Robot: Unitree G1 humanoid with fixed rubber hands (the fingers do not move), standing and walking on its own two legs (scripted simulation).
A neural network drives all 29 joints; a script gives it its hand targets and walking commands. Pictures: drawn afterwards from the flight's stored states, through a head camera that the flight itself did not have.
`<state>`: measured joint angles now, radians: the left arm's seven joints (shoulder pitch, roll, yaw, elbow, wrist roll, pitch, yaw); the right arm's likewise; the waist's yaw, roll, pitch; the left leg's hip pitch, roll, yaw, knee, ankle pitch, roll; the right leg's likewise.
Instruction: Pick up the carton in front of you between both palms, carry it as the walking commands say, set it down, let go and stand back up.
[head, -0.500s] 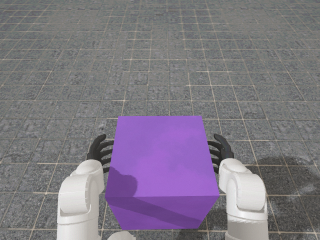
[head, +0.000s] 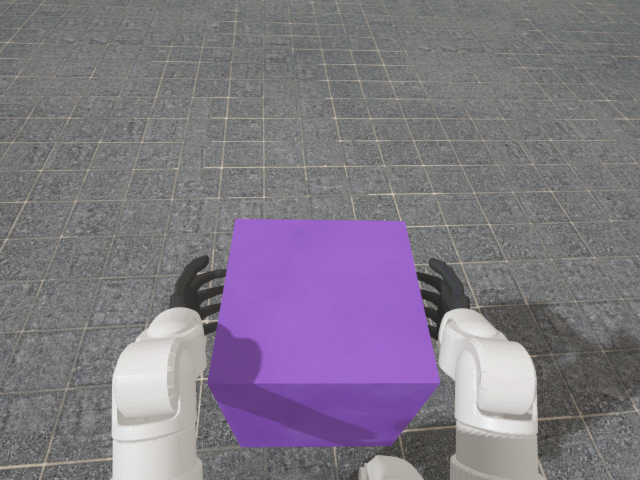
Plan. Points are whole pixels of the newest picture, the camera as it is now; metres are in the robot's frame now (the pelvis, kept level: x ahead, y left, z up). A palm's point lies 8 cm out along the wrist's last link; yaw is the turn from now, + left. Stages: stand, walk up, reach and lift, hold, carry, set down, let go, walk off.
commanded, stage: carry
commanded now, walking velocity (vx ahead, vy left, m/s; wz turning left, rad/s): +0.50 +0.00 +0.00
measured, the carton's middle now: (318, 340) +0.28 -0.01 -0.01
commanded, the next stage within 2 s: none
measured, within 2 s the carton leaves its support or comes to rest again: neither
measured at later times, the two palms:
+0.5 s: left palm (230, 158) +0.56 +0.13 +0.06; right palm (410, 161) +0.57 -0.17 +0.05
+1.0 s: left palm (220, 111) +0.67 +0.16 +0.07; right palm (388, 116) +0.67 -0.14 +0.07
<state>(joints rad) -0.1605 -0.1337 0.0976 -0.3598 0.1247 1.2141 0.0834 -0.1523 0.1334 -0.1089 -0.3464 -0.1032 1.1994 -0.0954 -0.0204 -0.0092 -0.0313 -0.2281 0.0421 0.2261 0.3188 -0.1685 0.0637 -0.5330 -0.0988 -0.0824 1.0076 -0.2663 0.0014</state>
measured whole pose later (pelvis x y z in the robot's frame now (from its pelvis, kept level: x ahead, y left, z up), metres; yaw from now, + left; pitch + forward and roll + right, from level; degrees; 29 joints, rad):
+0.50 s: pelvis +0.29 -0.03 +0.00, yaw +3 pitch +4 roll +0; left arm -0.15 -0.13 0.10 -0.36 0.10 1.15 0.08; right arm -0.16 0.13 -0.10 -0.38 -0.12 1.18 -0.09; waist 0.01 0.04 0.04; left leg -0.39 0.06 0.09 0.63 -0.38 -0.03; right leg -0.28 -0.04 -0.23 0.33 -0.11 -0.06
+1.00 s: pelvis +0.40 +0.00 -0.02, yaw +1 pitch +4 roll +0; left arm -0.18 -0.14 0.11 -0.31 0.13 1.21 0.08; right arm -0.17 0.14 -0.11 -0.30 -0.13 1.21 -0.09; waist 0.00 0.00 -0.11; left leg -0.28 0.05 0.18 0.53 -0.31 0.01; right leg -0.20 -0.09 -0.17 0.51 -0.36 0.04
